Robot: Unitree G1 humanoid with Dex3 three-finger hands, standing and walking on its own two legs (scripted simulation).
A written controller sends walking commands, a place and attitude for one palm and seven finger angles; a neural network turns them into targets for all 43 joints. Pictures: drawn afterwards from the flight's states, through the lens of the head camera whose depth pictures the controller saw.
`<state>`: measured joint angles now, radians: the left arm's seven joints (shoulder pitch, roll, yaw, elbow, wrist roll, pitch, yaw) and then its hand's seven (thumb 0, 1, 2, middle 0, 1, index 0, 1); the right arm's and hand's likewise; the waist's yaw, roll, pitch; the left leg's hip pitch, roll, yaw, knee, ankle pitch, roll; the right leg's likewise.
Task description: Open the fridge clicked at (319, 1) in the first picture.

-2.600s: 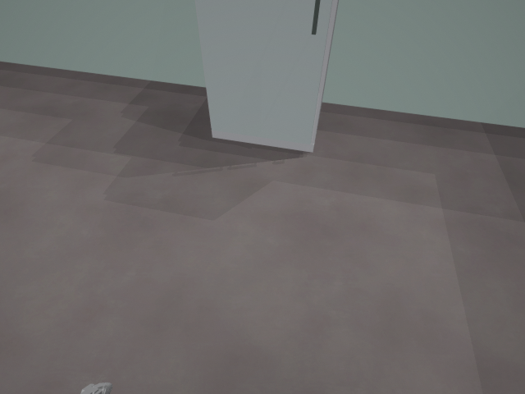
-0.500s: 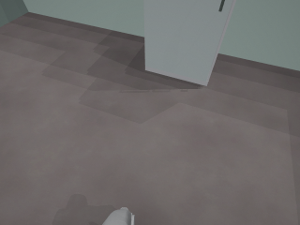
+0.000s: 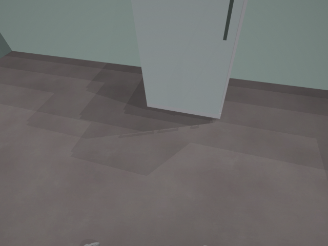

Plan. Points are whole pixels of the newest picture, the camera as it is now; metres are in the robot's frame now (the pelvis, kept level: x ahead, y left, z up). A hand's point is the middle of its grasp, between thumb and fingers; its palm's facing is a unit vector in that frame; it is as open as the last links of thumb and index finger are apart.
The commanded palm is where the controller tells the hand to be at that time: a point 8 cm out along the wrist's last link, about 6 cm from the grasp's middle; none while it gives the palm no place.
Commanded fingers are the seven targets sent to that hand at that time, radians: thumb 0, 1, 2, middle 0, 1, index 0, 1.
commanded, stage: walk to a spot facing it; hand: right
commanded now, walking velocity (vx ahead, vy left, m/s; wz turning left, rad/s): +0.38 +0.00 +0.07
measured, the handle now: out of the picture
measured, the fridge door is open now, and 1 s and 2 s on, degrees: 0 0 0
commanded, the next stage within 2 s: turn to face it in 0.72 s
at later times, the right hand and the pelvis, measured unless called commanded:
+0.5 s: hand (220, 188) +0.33 -0.17 -0.16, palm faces -0.13 +0.98 -0.16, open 7.4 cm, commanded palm none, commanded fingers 0.00 -0.90 -0.90 0.20 0.30 0.20 0.30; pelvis +0.22 +0.00 +0.00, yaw +7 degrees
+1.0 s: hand (209, 163) +0.44 -0.15 -0.18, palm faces +0.04 +0.99 -0.15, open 7.3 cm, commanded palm none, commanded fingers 0.00 -0.90 -0.90 0.20 0.30 0.20 0.30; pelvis +0.44 +0.02 +0.00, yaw +2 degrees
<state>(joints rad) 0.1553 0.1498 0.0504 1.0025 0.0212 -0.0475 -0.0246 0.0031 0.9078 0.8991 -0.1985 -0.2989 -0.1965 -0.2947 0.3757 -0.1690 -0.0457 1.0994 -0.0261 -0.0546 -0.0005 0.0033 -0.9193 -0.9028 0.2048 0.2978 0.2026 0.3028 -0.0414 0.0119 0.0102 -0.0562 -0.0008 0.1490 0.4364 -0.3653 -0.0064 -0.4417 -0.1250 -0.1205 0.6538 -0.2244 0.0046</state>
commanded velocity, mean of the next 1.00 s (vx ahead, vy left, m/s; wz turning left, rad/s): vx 0.27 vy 0.00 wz -0.05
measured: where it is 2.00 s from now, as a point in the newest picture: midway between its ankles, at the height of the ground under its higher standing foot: (167, 207)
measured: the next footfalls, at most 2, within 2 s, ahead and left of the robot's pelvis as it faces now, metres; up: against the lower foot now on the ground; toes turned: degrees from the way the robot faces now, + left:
right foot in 0.02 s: +0.13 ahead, -0.11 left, +0.00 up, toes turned -10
left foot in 0.56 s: +0.40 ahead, +0.14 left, +0.00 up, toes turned +16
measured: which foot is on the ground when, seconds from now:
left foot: down 0.00-0.04, up 0.06-0.54, down 0.56-1.00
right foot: up 0.00-0.00, down 0.02-0.56, up 0.58-1.00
